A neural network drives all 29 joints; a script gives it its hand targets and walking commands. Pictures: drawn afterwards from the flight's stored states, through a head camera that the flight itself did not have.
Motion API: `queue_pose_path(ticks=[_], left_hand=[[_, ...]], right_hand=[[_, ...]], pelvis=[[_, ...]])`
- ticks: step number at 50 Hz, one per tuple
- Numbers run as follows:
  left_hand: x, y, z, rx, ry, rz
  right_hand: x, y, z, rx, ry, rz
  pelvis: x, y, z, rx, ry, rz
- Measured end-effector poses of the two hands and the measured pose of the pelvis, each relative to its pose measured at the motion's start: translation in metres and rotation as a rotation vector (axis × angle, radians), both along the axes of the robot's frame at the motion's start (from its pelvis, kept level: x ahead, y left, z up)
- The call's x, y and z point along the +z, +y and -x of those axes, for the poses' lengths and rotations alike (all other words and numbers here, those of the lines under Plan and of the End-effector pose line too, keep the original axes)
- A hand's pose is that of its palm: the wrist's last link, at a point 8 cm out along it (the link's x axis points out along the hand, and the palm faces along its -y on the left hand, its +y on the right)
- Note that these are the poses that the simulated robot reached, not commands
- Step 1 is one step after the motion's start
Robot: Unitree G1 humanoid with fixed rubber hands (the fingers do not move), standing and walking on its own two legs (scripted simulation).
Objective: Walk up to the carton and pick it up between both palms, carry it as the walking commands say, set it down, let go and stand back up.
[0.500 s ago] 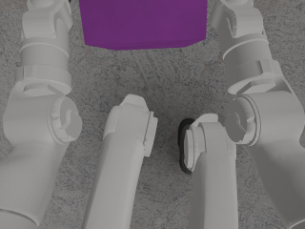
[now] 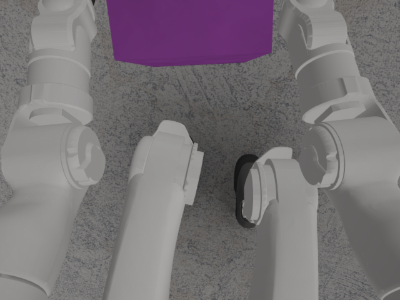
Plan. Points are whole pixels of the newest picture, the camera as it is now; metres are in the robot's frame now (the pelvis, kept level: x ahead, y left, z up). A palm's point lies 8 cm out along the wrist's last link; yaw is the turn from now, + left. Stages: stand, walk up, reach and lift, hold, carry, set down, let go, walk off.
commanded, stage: set down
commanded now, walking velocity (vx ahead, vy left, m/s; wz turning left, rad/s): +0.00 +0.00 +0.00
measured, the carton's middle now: out of the picture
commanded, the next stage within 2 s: none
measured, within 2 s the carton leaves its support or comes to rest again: neither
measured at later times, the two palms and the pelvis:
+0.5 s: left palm out of the picture +0.49 +0.28 -0.17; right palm out of the picture +0.56 -0.02 -0.17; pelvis +0.00 +0.00 -0.01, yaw +0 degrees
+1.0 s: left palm out of the picture +0.49 +0.32 -0.17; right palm out of the picture +0.56 -0.04 -0.17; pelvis -0.01 +0.00 -0.01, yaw +2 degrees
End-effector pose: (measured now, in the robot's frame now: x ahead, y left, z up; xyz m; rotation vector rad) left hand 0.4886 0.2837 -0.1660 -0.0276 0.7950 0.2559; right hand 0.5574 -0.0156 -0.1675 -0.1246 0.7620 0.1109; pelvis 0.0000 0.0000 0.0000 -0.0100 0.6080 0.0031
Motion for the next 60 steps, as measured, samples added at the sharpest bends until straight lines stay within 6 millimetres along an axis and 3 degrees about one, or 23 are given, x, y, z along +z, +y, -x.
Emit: queue_pose_path(ticks=[31,50,55,60], left_hand=[[-0.009,0.004,0.001,0.024,-0.041,0.018],[-0.002,0.039,0.003,0.127,-0.044,-0.024],[0.002,0.039,-0.001,0.123,-0.074,-0.022],[0.021,0.041,-0.007,0.122,-0.121,-0.016]], right_hand=[[-0.003,0.000,-0.001,0.039,-0.043,-0.018],[-0.005,-0.025,-0.007,0.016,-0.061,0.001],[0.002,-0.029,-0.010,0.009,-0.091,-0.001],[0.023,-0.028,-0.016,0.010,-0.124,0.009]], pelvis=[[-0.007,-0.002,0.007,0.008,-0.048,-0.004],[-0.006,0.004,0.008,0.032,-0.008,0.001],[-0.006,0.004,0.008,0.035,-0.005,0.007],[0.000,0.003,0.007,0.044,0.005,0.015]])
